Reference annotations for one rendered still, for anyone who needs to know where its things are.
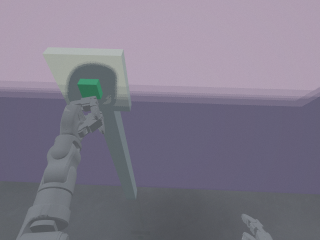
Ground button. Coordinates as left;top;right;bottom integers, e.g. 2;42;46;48
77;78;103;100

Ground panel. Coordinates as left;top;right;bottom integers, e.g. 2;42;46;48
42;47;137;200

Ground robot left hand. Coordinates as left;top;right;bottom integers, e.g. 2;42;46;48
59;96;105;143

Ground robot right hand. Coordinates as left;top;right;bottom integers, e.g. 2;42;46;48
241;214;273;240

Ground robot left forearm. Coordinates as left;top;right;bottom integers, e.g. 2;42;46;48
16;134;82;240

